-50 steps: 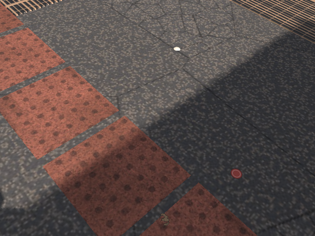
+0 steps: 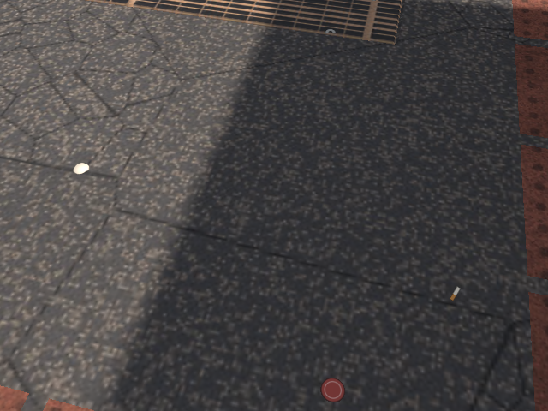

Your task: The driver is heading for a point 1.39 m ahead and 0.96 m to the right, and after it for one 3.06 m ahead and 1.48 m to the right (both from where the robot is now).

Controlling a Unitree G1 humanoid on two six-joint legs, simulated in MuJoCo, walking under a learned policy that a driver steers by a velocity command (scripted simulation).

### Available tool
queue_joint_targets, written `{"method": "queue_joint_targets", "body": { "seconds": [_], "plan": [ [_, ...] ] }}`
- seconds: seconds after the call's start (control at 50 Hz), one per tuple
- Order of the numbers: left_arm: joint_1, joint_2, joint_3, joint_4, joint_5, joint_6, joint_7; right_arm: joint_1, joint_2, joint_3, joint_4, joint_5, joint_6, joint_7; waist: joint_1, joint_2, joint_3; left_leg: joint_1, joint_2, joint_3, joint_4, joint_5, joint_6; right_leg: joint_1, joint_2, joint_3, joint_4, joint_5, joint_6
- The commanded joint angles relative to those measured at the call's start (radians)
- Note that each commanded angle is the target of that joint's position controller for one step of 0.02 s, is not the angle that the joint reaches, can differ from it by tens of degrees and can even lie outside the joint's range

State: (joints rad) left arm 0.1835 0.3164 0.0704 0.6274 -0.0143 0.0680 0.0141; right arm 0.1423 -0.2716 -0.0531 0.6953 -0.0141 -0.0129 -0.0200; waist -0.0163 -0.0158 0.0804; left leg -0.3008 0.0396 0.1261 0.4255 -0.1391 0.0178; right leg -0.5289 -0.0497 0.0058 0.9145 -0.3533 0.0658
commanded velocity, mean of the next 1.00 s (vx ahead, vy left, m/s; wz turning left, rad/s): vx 0.14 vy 0.00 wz -0.56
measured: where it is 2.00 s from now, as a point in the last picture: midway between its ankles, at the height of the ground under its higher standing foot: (461, 359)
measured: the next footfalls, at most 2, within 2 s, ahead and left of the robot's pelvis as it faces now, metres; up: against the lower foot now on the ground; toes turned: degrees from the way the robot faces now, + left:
right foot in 0.12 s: +0.08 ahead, -0.13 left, +0.00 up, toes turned -7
left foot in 0.60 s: +0.13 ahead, +0.08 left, +0.00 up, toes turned -27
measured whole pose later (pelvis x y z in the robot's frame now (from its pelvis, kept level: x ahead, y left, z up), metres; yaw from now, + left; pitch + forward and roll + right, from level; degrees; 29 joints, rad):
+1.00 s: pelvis +0.10 -0.08 +0.00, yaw -33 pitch +2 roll +1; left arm 0.16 0.28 0.05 0.59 -0.02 -0.01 -0.03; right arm 0.37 -0.30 -0.07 0.80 0.03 -0.05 0.01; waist -0.09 -0.01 -0.01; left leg -0.02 0.07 0.10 0.31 -0.32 -0.04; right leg -0.48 -0.06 0.00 0.65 -0.24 0.00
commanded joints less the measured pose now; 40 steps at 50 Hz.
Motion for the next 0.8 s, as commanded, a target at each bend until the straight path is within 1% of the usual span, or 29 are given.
{"method": "queue_joint_targets", "body": {
  "seconds": [0.02, 0.06, 0.08, 0.1, 0.12, 0.14, 0.16, 0.18, 0.2, 0.22, 0.24, 0.26, 0.28, 0.32, 0.38, 0.44, 0.5, 0.54, 0.56, 0.58, 0.6, 0.62, 0.64, 0.66, 0.68, 0.7, 0.72, 0.76, 0.8],
  "plan": [
    [0.027, 0.076, 0.023, -0.074, 0.0, -0.001, -0.015, -0.063, -0.185, -0.055, -0.064, 0.014, -0.005, 0.001, 0.012, 0.16, -0.178, 0.096, 0.279, -0.152, -0.137, 0.188, 0.205, 0.134, -0.012, -0.019, -0.098, 0.039, -0.027],
    [0.018, 0.083, 0.03, -0.086, 0.0, 0.002, -0.024, -0.06, -0.197, -0.06, -0.051, 0.026, -0.001, 0.005, 0.016, 0.157, -0.167, 0.117, 0.289, -0.141, -0.103, 0.151, 0.18, 0.169, 0.0, -0.041, -0.201, 0.049, -0.054],
    [0.037, 0.079, 0.033, -0.082, 0.001, 0.001, -0.028, -0.068, -0.198, -0.062, -0.045, 0.036, 0.003, 0.005, 0.035, 0.148, -0.166, 0.112, 0.279, -0.119, -0.064, 0.124, 0.153, 0.218, 0.016, -0.062, -0.294, 0.101, -0.075],
    [0.061, 0.087, 0.041, -0.072, 0.004, -0.001, -0.026, -0.05, -0.182, -0.059, -0.032, 0.042, 0.006, 0.005, 0.042, 0.128, -0.167, 0.084, 0.252, -0.086, -0.003, 0.066, 0.111, 0.29, 0.041, -0.069, -0.377, 0.158, -0.1],
    [0.101, 0.13, 0.057, -0.065, 0.007, -0.004, -0.017, 0.006, -0.145, -0.051, -0.006, 0.033, 0.009, 0.009, 0.045, 0.034, -0.163, -0.001, 0.198, -0.025, 0.125, -0.04, 0.038, 0.398, 0.015, 0.011, -0.477, 0.291, -0.141],
    [0.12, 0.254, 0.084, -0.088, 0.009, -0.009, 0.005, 0.018, -0.08, -0.028, -0.039, -0.02, 0.012, 0.014, 0.012, -0.299, -0.163, -0.27, 0.049, 0.075, 0.466, -0.431, -0.077, 0.545, -0.251, 0.385, -0.529, 0.637, -0.271],
    [0.109, 0.266, 0.079, -0.114, 0.041, -0.03, -0.002, -0.075, -0.115, -0.038, -0.076, -0.015, 0.01, 0.004, 0.073, -0.267, -0.187, -0.388, -0.043, -0.1, 0.675, -0.551, -0.099, 0.473, -0.339, 0.536, -0.57, 0.629, -0.438],
    [0.096, 0.23, 0.069, -0.106, 0.047, -0.049, -0.008, -0.104, -0.149, -0.049, -0.073, 0.008, 0.012, -0.003, 0.078, -0.162, -0.178, -0.398, -0.022, -0.163, 0.746, -0.483, -0.086, 0.444, -0.292, 0.46, -0.587, 0.542, -0.414],
    [0.047, 0.202, 0.061, -0.101, 0.031, -0.06, -0.006, -0.089, -0.153, -0.055, -0.062, 0.015, 0.015, -0.009, 0.045, -0.121, -0.156, -0.401, -0.006, -0.182, 0.738, -0.391, -0.074, 0.428, -0.237, 0.389, -0.578, 0.481, -0.354],
    [0.004, 0.167, 0.05, -0.107, 0.012, -0.059, 0.0, -0.071, -0.152, -0.059, -0.042, 0.008, 0.018, -0.018, 0.027, -0.09, -0.156, -0.397, 0.004, -0.189, 0.716, -0.329, -0.078, 0.424, -0.198, 0.348, -0.568, 0.452, -0.308],
    [-0.027, 0.156, 0.043, -0.114, 0.005, -0.055, 0.005, -0.06, -0.155, -0.061, -0.038, 0.0, 0.02, -0.021, 0.013, -0.107, -0.156, -0.365, -0.003, -0.185, 0.716, -0.282, -0.088, 0.395, -0.177, 0.321, -0.562, 0.494, -0.296],
    [-0.033, 0.147, 0.037, -0.118, 0.01, -0.051, 0.011, -0.049, -0.15, -0.061, -0.034, 0.0, 0.018, -0.018, 0.004, -0.116, -0.174, -0.327, -0.017, -0.181, 0.729, -0.251, -0.096, 0.379, -0.158, 0.307, -0.558, 0.534, -0.295],
    [-0.031, 0.144, 0.035, -0.118, 0.015, -0.049, 0.014, -0.039, -0.141, -0.059, -0.03, 0.005, 0.016, -0.014, 0.002, -0.111, -0.19, -0.311, -0.027, -0.18, 0.714, -0.228, -0.102, 0.386, -0.148, 0.3, -0.554, 0.553, -0.297],
    [-0.014, 0.15, 0.038, -0.114, 0.014, -0.048, 0.02, -0.053, -0.12, -0.051, -0.032, 0.012, 0.014, -0.011, 0.013, -0.103, -0.195, -0.305, -0.038, -0.185, 0.612, -0.205, -0.11, 0.414, -0.136, 0.308, -0.546, 0.541, -0.297],
    [-0.004, 0.168, 0.047, -0.111, 0.01, -0.04, 0.026, -0.086, -0.104, -0.042, -0.04, 0.014, 0.011, -0.005, 0.031, -0.118, -0.192, -0.26, -0.05, -0.202, 0.459, -0.203, -0.115, 0.417, -0.13, 0.355, -0.534, 0.458, -0.299],
    [-0.012, 0.176, 0.051, -0.114, 0.011, -0.033, 0.02, -0.091, -0.111, -0.043, -0.042, 0.019, 0.006, 0.004, 0.039, -0.134, -0.18, -0.183, -0.068, -0.212, 0.358, -0.226, -0.106, 0.37, -0.126, 0.419, -0.531, 0.4, -0.305],
    [-0.024, 0.175, 0.053, -0.115, 0.005, -0.028, 0.011, -0.079, -0.119, -0.047, -0.044, 0.025, -0.004, 0.015, 0.04, -0.146, -0.177, -0.125, -0.083, -0.218, 0.262, -0.245, -0.09, 0.369, -0.115, 0.488, -0.514, 0.418, -0.3],
    [-0.042, 0.172, 0.053, -0.116, -0.004, -0.023, 0.009, -0.051, -0.12, -0.05, -0.04, 0.026, -0.012, 0.023, 0.024, -0.148, -0.183, -0.065, -0.089, -0.216, 0.148, -0.21, -0.074, 0.374, -0.096, 0.52, -0.488, 0.443, -0.283],
    [-0.062, 0.167, 0.052, -0.119, -0.012, -0.02, 0.011, -0.019, -0.118, -0.053, -0.031, 0.025, -0.016, 0.026, 0.0, -0.142, -0.186, 0.001, -0.088, -0.204, 0.036, -0.132, -0.06, 0.355, -0.072, 0.516, -0.465, 0.43, -0.259],
    [-0.062, 0.152, 0.047, -0.12, -0.018, -0.019, 0.015, 0.027, -0.132, -0.059, -0.017, 0.02, -0.019, 0.026, -0.019, -0.116, -0.207, 0.118, -0.054, -0.207, -0.066, -0.029, -0.037, 0.289, -0.033, 0.492, -0.442, 0.271, -0.22],
    [-0.022, 0.096, 0.031, -0.117, -0.009, -0.019, 0.015, 0.069, -0.187, -0.071, -0.016, 0.006, -0.014, 0.019, -0.009, 0.04, -0.237, 0.272, 0.133, -0.372, -0.114, -0.075, 0.037, 0.133, 0.051, 0.389, -0.285, -0.068, -0.16],
    [-0.009, 0.096, 0.034, -0.139, -0.014, -0.028, 0.016, 0.078, -0.26, -0.085, -0.007, -0.015, -0.007, 0.019, 0.013, 0.285, -0.155, 0.273, 0.3, -0.637, -0.19, -0.206, 0.185, -0.116, 0.21, 0.167, -0.097, -0.269, -0.109],
    [-0.022, 0.167, 0.053, -0.138, 0.003, -0.043, 0.016, 0.049, -0.222, -0.077, -0.029, -0.02, -0.019, 0.017, 0.0, 0.246, -0.103, 0.205, 0.364, -0.708, -0.225, -0.37, 0.249, -0.178, 0.11, 0.177, 0.085, -0.212, -0.081],
    [-0.019, 0.194, 0.064, -0.121, 0.001, -0.047, 0.01, 0.005, -0.175, -0.064, -0.042, -0.006, -0.026, 0.007, 0.015, 0.204, -0.073, 0.188, 0.315, -0.626, -0.231, -0.434, 0.213, -0.192, 0.081, 0.165, 0.144, -0.127, -0.07],
    [0.004, 0.18, 0.065, -0.097, 0.005, -0.045, 0.007, -0.018, -0.157, -0.058, -0.047, 0.01, -0.029, -0.003, 0.024, 0.185, -0.058, 0.207, 0.256, -0.548, -0.231, -0.433, 0.166, -0.213, 0.072, 0.147, 0.177, -0.067, -0.05],
    [0.003, 0.163, 0.062, -0.093, 0.008, -0.045, 0.005, -0.01, -0.147, -0.054, -0.045, 0.019, -0.031, -0.011, 0.012, 0.176, -0.055, 0.237, 0.237, -0.497, -0.228, -0.399, 0.145, -0.25, 0.062, 0.135, 0.217, -0.018, -0.035],
    [-0.007, 0.134, 0.053, -0.093, 0.004, -0.048, -0.003, 0.017, -0.142, -0.049, -0.041, 0.019, -0.034, -0.017, -0.004, 0.158, -0.052, 0.243, 0.225, -0.443, -0.236, -0.35, 0.139, -0.261, 0.05, 0.117, 0.246, 0.02, -0.025],
    [-0.041, 0.098, 0.04, -0.107, -0.005, -0.059, -0.012, 0.072, -0.146, -0.049, -0.032, 0.011, -0.04, -0.018, -0.035, 0.15, -0.046, 0.258, 0.211, -0.366, -0.26, -0.309, 0.138, -0.278, 0.032, 0.073, 0.224, 0.074, -0.013],
    [-0.077, 0.081, 0.032, -0.122, -0.007, -0.067, -0.017, 0.115, -0.156, -0.052, -0.022, 0.008, -0.046, -0.014, -0.061, 0.153, -0.038, 0.283, 0.219, -0.323, -0.275, -0.27, 0.149, -0.292, 0.013, 0.06, 0.162, 0.109, -0.001]
  ]
}}
Velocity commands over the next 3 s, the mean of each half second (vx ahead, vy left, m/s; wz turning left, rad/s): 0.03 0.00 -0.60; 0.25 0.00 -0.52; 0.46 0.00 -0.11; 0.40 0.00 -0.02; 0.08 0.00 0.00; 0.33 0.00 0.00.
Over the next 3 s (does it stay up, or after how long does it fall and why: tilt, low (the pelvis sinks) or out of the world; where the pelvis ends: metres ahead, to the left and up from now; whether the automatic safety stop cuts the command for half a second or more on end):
stays up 0.75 -0.57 0.00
